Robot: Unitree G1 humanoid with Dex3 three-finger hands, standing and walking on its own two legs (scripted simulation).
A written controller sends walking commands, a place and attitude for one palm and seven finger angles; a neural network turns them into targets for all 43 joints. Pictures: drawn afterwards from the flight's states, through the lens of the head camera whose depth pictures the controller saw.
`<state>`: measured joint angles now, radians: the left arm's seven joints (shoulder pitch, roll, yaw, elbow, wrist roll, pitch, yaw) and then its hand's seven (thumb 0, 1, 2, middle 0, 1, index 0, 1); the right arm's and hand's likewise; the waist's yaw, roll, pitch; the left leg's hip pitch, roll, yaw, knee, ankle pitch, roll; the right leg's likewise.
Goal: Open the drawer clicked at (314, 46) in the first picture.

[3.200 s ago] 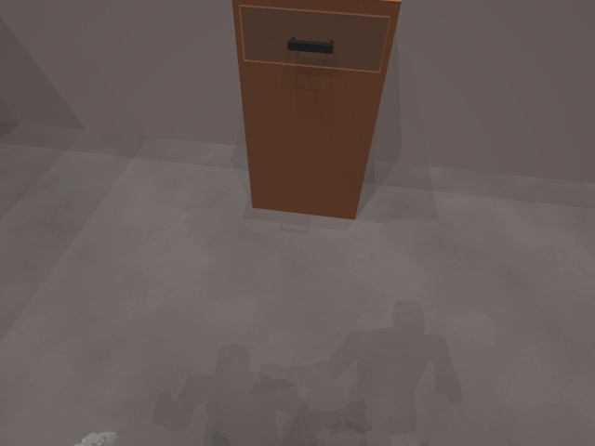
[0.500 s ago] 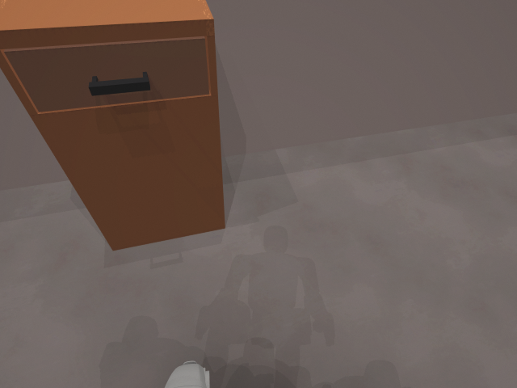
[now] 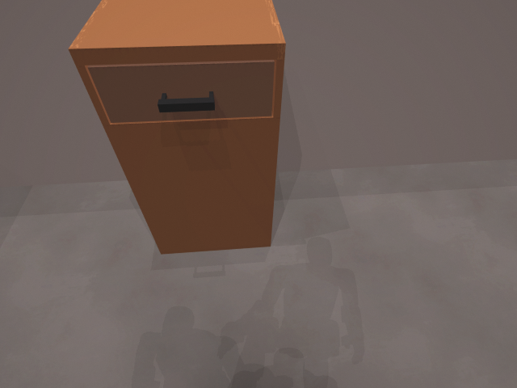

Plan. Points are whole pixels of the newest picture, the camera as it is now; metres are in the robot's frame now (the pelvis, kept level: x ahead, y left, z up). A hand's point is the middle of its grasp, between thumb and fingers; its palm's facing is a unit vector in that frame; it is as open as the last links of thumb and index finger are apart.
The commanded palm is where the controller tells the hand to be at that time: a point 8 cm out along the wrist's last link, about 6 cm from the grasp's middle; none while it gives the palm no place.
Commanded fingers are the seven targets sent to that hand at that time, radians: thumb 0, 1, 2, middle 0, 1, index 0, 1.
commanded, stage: turn to face it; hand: left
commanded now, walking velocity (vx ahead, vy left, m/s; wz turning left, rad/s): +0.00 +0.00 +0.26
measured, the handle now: (187, 100) +0.75 +0.22 +0.03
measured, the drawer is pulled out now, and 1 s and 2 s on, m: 0.00 0.00 0.00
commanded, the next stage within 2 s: take the last steps up to it in 0.04 s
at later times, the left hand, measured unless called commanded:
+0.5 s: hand out of the picture -0.01 +0.18 -0.17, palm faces +0.15 -0.98 -0.16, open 7.4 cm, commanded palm none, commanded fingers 0.00 0.90 0.90 -0.20 -0.30 -0.20 -0.30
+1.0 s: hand out of the picture +0.12 +0.12 -0.17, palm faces +0.20 -0.97 -0.12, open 7.3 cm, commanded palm none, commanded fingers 0.00 0.90 0.90 -0.20 -0.30 -0.20 -0.30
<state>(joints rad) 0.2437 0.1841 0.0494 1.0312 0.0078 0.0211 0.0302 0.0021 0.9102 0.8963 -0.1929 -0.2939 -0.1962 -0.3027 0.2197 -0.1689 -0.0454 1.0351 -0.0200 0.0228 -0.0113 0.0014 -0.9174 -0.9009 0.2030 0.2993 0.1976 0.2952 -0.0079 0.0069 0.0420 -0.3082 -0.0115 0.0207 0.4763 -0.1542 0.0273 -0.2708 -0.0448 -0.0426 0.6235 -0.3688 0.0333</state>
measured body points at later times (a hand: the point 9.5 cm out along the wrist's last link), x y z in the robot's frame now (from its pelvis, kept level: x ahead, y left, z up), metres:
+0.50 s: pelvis +0.02 +0.00 +0.01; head +0.03 +0.02 +0.46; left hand -0.02 +0.23 -0.16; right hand +0.05 -0.22 -0.14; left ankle -0.02 +0.12 -0.74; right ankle +0.04 -0.12 -0.68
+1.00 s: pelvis +0.17 -0.02 +0.00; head +0.19 -0.01 +0.45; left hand +0.11 +0.17 -0.16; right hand +0.28 -0.24 -0.14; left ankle +0.23 +0.10 -0.71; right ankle +0.14 -0.13 -0.74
